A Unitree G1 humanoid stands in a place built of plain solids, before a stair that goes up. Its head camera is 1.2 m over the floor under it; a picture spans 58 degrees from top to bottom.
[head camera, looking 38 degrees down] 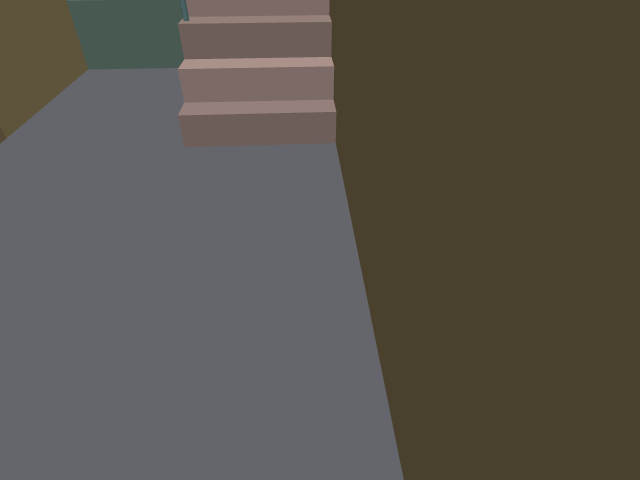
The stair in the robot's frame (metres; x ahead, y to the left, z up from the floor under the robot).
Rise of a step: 0.20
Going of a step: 0.21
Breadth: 0.94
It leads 3 degrees to the left of straight ahead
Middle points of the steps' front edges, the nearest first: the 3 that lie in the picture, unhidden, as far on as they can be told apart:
2.50 0.37 0.20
2.71 0.38 0.41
2.92 0.40 0.61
